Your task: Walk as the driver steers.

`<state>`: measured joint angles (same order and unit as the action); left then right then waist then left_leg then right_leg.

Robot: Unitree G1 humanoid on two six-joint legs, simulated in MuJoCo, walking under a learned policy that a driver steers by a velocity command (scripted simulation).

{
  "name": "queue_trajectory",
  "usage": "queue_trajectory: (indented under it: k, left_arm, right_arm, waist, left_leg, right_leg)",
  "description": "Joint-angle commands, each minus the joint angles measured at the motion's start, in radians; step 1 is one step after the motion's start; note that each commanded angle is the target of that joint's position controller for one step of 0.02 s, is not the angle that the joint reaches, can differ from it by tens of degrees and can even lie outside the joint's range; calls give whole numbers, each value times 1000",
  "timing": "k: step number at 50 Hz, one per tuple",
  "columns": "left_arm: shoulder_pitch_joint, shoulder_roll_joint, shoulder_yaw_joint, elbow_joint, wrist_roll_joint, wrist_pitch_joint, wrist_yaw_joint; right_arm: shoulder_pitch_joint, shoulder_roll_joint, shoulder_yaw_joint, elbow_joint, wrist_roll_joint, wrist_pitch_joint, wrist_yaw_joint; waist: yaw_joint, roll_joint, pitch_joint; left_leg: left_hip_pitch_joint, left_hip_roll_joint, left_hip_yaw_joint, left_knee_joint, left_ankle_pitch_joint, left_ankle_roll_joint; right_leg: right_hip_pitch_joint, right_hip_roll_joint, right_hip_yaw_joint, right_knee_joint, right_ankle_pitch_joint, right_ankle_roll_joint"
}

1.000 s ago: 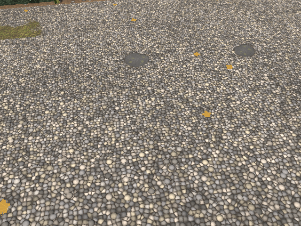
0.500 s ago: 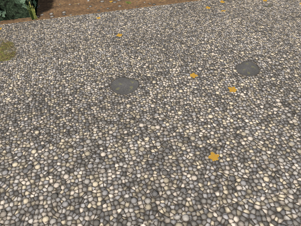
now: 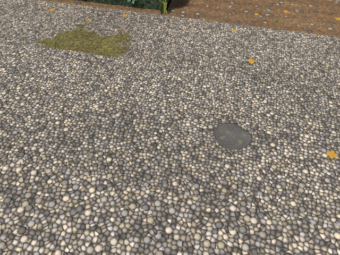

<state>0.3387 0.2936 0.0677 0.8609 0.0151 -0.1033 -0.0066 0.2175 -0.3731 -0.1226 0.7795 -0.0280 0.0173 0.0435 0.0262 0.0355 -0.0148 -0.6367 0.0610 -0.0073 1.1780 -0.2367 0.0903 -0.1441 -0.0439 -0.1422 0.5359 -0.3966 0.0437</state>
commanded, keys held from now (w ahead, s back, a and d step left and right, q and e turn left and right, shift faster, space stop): w+q+shift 0.12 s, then w+e+shift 0.88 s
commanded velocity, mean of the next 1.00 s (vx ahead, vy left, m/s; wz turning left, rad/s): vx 1.00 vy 0.00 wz -0.31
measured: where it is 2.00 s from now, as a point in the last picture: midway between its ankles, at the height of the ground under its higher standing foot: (187, 139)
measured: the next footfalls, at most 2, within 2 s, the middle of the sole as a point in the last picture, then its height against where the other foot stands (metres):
left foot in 0.28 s outside the picture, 0.18 m lower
right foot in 0.64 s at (177, 211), level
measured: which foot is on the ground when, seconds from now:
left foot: up 0.00-0.26, down 0.28-0.64, up 0.66-1.00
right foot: down 0.00-0.28, up 0.30-0.62, down 0.64-1.00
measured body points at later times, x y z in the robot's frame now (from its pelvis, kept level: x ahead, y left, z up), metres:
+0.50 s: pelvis +0.46 +0.07 -0.20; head +0.50 +0.07 +0.25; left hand +0.51 +0.32 -0.33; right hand +0.47 -0.19 -0.34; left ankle +0.37 +0.12 -0.91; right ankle +0.55 -0.07 -0.84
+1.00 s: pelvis +0.93 +0.02 -0.19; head +0.94 +0.00 +0.26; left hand +0.96 +0.31 -0.30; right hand +1.10 -0.28 -0.26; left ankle +1.20 +0.15 -0.86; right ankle +0.76 +0.01 -0.91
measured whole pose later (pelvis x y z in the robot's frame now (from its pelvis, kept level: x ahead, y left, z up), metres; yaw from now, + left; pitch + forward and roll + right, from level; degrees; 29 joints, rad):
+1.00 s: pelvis +0.93 +0.02 -0.19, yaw -22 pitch +2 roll +3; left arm 0.53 0.29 0.06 0.88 0.00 -0.07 0.01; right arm -0.04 -0.28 -0.05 0.70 -0.05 -0.03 0.05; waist 0.13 0.00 -0.01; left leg -0.73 0.08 -0.11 0.73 0.20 0.00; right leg -0.04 0.16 0.24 0.59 -0.54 -0.16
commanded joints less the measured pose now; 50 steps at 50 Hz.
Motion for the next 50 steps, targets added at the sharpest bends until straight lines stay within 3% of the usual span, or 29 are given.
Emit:
queue_trajectory:
  k: [1, 2, 3, 4, 8, 11, 13, 14, 15, 16, 18, 19, 20, 21, 23, 28, 29, 31, 32, 33, 34, 36, 37, 40, 42, 43, 44, 47, 50]
  left_arm:
    - [5, 89, 18, -24, -5, -22, 6]
    - [46, 114, 25, 0, 12, -32, 14]
    - [86, 35, 3, 31, 15, -51, 20]
    - [127, 37, -5, 47, 21, -61, 22]
    - [61, 76, -18, 46, 23, -71, 17]
    - [146, 152, -16, 86, 13, -9, 37]
    - [189, 154, -12, 133, 28, 39, 61]
    - [106, 160, 11, 126, 1, 63, 66]
    - [18, 70, 0, 51, -9, 62, 65]
    - [262, -4, -27, 20, -61, 21, 54]
    - [176, 76, -5, 59, -28, 22, 50]
    - [145, 39, -10, 46, 13, 36, 53]
    - [99, 36, -7, 51, 34, 58, 28]
    - [44, 7, -9, 23, 29, 83, 12]
    - [-74, -27, -16, -34, 11, 101, -13]
    - [-216, 12, -10, -102, -7, 81, -46]
    - [-163, 24, 0, -85, 1, 83, -48]
    - [193, 92, 40, 13, -11, 94, -48]
    - [378, 146, 71, 58, -30, 101, -35]
    - [254, 173, 74, 38, -58, 124, -27]
    - [96, 238, 69, -45, -28, 123, -29]
    - [72, 157, 64, -52, 10, 117, -2]
    - [51, 147, 59, -41, 7, 99, -2]
    - [-3, 114, 34, -64, -28, 44, -3]
    - [45, 158, 44, -64, -24, 40, 3]
    - [97, 162, 45, -63, 3, 35, 1]
    - [198, 161, 44, -17, 2, 20, 7]
    - [215, 128, 33, -4, -18, 18, 22]
    - [206, 138, 24, -14, -8, 37, 27]
  right_arm:
    - [-61, 55, 35, -96, -9, 13, 36]
    - [-37, 27, 22, -78, -25, 10, 44]
    - [-122, 34, 22, -93, -13, -10, 42]
    - [-183, 35, 25, -108, -14, -23, 50]
    - [-180, 62, 51, -60, -6, -41, 72]
    - [-69, -16, 40, 26, -29, -27, 10]
    - [205, -46, 29, 117, -42, -28, -35]
    - [283, -82, 20, 150, -73, -41, -39]
    - [321, -207, 3, 173, -54, -56, -28]
    - [355, -232, 7, 169, -40, -79, -36]
    - [301, -111, 16, 155, -28, -86, -31]
    - [193, -99, 11, 148, -23, -96, -42]
    - [170, -24, 39, 156, -6, -112, -47]
    - [135, -8, 47, 156, -9, -123, -47]
    - [63, 27, 53, 135, -12, -157, -46]
    - [51, -22, 40, 119, 13, -150, -52]
    - [53, -60, 30, 119, 14, -143, -62]
    - [-4, -123, 12, 88, 6, -110, -85]
    - [-54, -135, 6, 83, 16, -97, -78]
    - [-82, 9, 35, 69, 14, -99, -56]
    - [-4, 66, 60, -88, 20, -110, -48]
    - [-47, -15, 55, -53, 5, -128, -49]
    - [-65, 0, 61, -50, -8, -116, -54]
    - [-28, 5, 57, -12, -41, -43, -60]
    - [-108, 41, 76, -52, -56, -27, -43]
    - [-98, 51, 76, -45, -47, -32, -32]
    - [-238, -22, 41, -86, -11, -45, -41]
    - [-371, 51, 70, -139, -34, -58, -4]
    - [-356, 57, 69, -157, -7, -62, 23]
  waist:
    - [-18, -127, 97]
    - [-20, -127, 44]
    - [-7, -95, 96]
    - [14, -88, 123]
    - [-48, -29, 162]
    - [-74, -53, 108]
    - [-182, -77, -27]
    - [-273, 45, 12]
    - [-239, 124, 33]
    - [-89, 228, -186]
    - [-100, -33, -158]
    - [-50, 60, -197]
    - [-12, -15, -108]
    - [23, 27, 5]
    - [52, 18, 162]
    - [45, 11, 208]
    - [64, 14, 158]
    - [248, 44, -67]
    - [355, -22, -173]
    - [284, -377, -57]
    - [75, -464, -187]
    - [51, -43, 2]
    - [8, 3, 55]
    - [-61, -17, 63]
    - [-32, -32, 56]
    - [-5, -45, 27]
    - [50, -5, 55]
    - [92, -39, 72]
    - [92, -106, 56]
  left_leg:
    - [-157, 77, -20, -111, 124, 1]
    - [-157, 52, 50, -16, 241, 24]
    - [-267, 69, -54, -178, 410, 49]
    - [-277, 46, -1, -241, 481, 65]
    - [247, -15, 89, -498, 919, 75]
    - [421, -78, 152, -587, 720, 56]
    - [687, -23, 75, -765, 711, 52]
    - [827, 86, -49, -999, 809, 138]
    - [971, 176, -66, -726, 1112, 91]
    - [1308, 326, -129, -356, 1605, 58]
    - [1110, 300, -177, -569, 809, 11]
    - [979, 351, -283, -652, 364, 71]
    - [685, 316, -232, -751, 300, 90]
    - [460, 333, -217, -817, 190, 112]
    - [225, 310, -129, -883, 164, 85]
    - [331, 206, 187, -917, 516, -12]
    - [394, 174, 240, -834, 747, -28]
    - [412, 182, 258, -379, 1119, -35]
    - [270, 135, 256, 30, 937, -55]
    - [37, -130, 246, 553, -194, -77]
    - [-235, -169, 10, 560, -263, -103]
    - [-218, -51, -79, 306, -141, -96]
    - [-138, -13, -89, 204, -144, -100]
    - [29, 33, -102, -39, -132, -143]
    - [53, 19, -22, -129, -109, -154]
    - [19, 23, -6, -82, 67, -126]
    - [-135, 34, -83, -184, 143, -120]
    - [-31, -29, -12, -450, 471, -99]
    - [90, -73, 2, -490, 583, -82]
  right_leg:
    - [45, -266, 128, -261, 500, -188]
    - [134, -260, 81, -198, 569, -184]
    - [196, -212, 40, -185, 349, -102]
    - [213, -207, 20, -205, 304, -88]
    - [-125, -159, -142, -190, 172, -77]
    - [42, -168, -141, 184, 626, -117]
    - [75, -161, -42, 708, 781, -127]
    - [-120, -6, -25, 1273, 178, -100]
    - [-440, 96, 141, 1505, -464, -136]
    - [-672, 59, 349, 1397, -385, -164]
    - [-776, -28, 258, 1126, -72, -174]
    - [-775, -67, 225, 1133, 32, -156]
    - [-621, -102, 218, 955, 108, -119]
    - [-544, -120, 211, 907, 111, -86]
    - [-510, -165, 220, 720, 232, -75]
    - [-379, -78, 44, 302, 298, -205]
    - [-264, 0, -19, 294, 278, -226]
    - [100, 117, -35, 372, 168, -274]
    - [370, 123, 58, 328, 123, -320]
    - [306, 16, 386, 82, -49, -371]
    - [434, -168, 989, -195, -64, -526]
    - [211, -213, 951, -239, -74, -477]
    - [69, -163, 849, -205, 8, -450]
    - [-129, -30, 619, -142, 292, -418]
    - [-152, -8, 561, -181, 525, -415]
    - [-89, -21, 552, -158, 645, -411]
    - [34, -4, 579, -130, 499, -367]
    - [-73, 76, 546, -103, 261, -307]
    - [-144, 74, 569, -22, 235, -296]
Keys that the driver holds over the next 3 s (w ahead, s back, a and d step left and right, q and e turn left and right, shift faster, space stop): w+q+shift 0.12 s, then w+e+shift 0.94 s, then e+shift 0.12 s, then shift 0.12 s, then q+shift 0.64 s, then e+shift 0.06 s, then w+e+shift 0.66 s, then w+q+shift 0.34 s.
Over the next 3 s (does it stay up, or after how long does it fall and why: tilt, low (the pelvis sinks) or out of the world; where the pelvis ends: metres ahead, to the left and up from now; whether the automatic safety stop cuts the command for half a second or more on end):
stays up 1.79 -0.38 -0.50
